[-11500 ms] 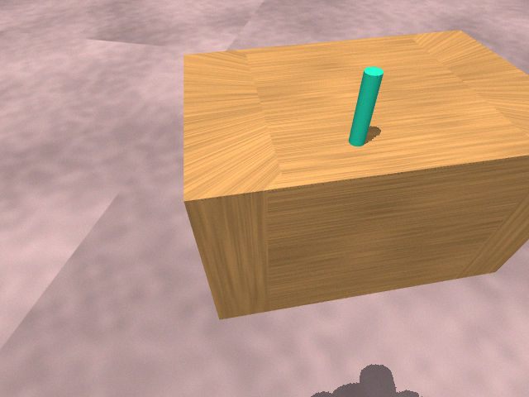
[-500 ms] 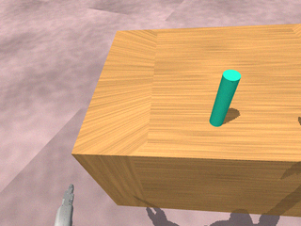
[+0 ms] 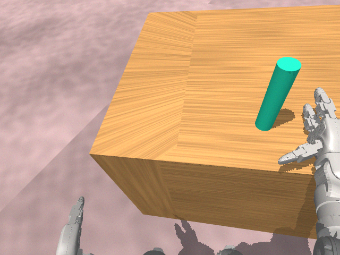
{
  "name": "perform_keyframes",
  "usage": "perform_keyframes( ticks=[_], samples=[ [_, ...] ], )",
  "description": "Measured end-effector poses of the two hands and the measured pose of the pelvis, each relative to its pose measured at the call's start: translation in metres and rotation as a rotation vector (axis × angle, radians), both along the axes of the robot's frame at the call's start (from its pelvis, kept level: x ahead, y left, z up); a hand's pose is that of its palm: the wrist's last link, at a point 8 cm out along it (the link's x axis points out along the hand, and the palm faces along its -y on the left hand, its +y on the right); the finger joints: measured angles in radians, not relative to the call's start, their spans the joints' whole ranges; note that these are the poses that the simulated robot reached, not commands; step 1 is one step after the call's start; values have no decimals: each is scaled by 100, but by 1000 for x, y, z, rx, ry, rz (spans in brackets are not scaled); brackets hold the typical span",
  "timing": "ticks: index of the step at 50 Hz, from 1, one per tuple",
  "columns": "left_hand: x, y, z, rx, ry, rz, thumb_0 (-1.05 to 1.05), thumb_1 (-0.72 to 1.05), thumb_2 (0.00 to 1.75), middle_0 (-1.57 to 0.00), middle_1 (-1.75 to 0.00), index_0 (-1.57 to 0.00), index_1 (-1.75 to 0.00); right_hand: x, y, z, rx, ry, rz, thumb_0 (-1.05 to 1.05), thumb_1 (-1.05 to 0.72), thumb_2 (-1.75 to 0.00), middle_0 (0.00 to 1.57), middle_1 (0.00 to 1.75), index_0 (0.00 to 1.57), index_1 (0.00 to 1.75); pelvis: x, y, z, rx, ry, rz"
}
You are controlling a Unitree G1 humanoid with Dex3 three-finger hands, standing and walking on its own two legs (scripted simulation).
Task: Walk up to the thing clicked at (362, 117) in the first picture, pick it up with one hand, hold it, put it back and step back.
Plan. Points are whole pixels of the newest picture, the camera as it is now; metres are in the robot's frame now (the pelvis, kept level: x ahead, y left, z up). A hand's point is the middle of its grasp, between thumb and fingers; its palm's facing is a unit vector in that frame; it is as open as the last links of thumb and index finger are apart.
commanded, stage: close in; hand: right
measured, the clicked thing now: (274, 99) +0.47 -0.19 +0.08
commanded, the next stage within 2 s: rest palm in 0.20 s
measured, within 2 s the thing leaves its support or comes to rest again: leaves its support in 1.58 s
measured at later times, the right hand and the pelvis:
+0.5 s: hand (273, 131) +0.40 -0.18 +0.05, palm faces +0.14 +0.99 +0.02, open 17.3 cm; pelvis -0.01 +0.02 -0.01, yaw -1 degrees
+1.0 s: hand (267, 124) +0.42 -0.18 +0.05, palm faces +0.12 +0.99 +0.03, open 15.2 cm; pelvis +0.00 +0.01 -0.01, yaw +0 degrees
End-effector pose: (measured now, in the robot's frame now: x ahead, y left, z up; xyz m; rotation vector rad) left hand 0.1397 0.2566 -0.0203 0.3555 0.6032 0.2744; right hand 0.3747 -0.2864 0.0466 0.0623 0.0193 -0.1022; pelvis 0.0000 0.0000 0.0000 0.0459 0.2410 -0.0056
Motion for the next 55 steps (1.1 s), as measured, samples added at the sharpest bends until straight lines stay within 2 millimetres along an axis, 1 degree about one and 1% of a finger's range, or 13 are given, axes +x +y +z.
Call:
perform_keyframes(
  ticks=[5, 12, 18, 26, 29, 34, 42, 45, 50, 55],
  samples=[
    [0, 0, -1, -28, -9, -3, -1, -53, 4, -7, -6, -7, -5, -5, 12, 2, -12, 1, -13, -2, 50, -4, 5, 4, 5, 4, -2, 1, -2, -6, -6, -2],
    [-2, 6, -4, -50, -10, -5, -1, -52, 4, -6, -6, -7, -5, -9, 26, 1, -23, -4, -36, -2, 49, -4, 5, 4, 5, 4, -6, 5, -5, -16, -6, -4],
    [-7, 13, -7, -59, 4, 3, -1, -52, 4, -6, -5, -6, -5, -8, 37, 2, -33, -8, -46, -2, 49, -4, 5, 5, 4, 4, -8, 11, -8, -22, -7, -5],
    [-6, 21, -3, -70, -9, 8, -2, -57, 7, -6, -5, -5, -6, -6, 53, 8, -40, -9, -34, -2, 48, -3, 7, 4, 6, 4, -7, 16, -7, -28, -19, -4],
    [-5, 22, -4, -75, -13, 6, -2, -57, 7, -6, -5, -5, -6, -6, 57, 7, -36, -6, -34, -2, 49, -2, 11, 4, 10, 4, -7, 18, -6, -29, -20, -4],
    [-2, 16, -8, -95, -10, -3, -2, -56, 7, -6, -5, -5, -6, 0, 60, 5, -42, -4, -28, -2, 50, -1, 20, 6, 19, 6, -8, 20, -8, -30, -14, -4],
    [-6, 14, -10, -94, 10, -3, -2, -56, 7, -6, -5, -5, -6, 13, 59, 4, -36, -6, -25, -2, 49, 0, 33, 13, 32, 12, -7, 18, -10, -27, 4, -3],
    [-7, 13, -11, -93, 24, 3, -2, -56, 7, -6, -5, -5, -6, 16, 59, 4, -37, -6, -20, -2, 48, -1, 37, 16, 36, 15, -5, 16, -10, -27, 7, -1],
    [-4, 10, -11, -95, 33, 2, -2, -56, 7, -6, -5, -5, -6, 17, 60, 5, -31, -5, -18, -2, 44, -6, 46, 23, 46, 23, -2, 13, -9, -26, 8, 0],
    [0, 9, -6, -92, 18, 2, -2, -56, 7, -6, -5, -5, -6, 14, 58, 5, -38, 2, -20, -2, 36, -17, 59, 36, 60, 36, 0, 11, -7, -25, 0, 1]
  ],
)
